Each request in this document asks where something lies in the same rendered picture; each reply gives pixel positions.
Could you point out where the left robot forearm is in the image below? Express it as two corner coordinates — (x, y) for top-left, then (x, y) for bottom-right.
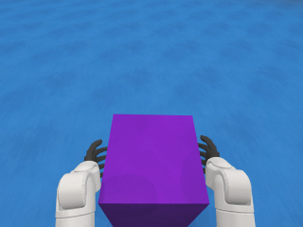
(55, 161), (101, 227)

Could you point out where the carton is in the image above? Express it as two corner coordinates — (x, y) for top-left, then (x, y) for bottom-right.
(98, 113), (209, 227)

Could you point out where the right robot forearm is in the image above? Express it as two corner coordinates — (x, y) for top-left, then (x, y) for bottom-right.
(205, 157), (256, 227)

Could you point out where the robot left hand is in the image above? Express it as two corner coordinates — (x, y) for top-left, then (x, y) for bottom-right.
(84, 139), (108, 178)

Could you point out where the robot right hand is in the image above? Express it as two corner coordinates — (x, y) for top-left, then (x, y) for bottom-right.
(198, 135), (220, 174)

